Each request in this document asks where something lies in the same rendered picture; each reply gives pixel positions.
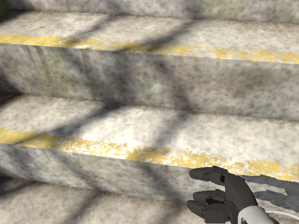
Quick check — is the right robot forearm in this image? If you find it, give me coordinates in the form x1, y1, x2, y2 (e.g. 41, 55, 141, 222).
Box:
237, 205, 279, 224

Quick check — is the robot right hand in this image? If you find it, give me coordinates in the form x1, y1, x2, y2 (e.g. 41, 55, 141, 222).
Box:
186, 165, 259, 224

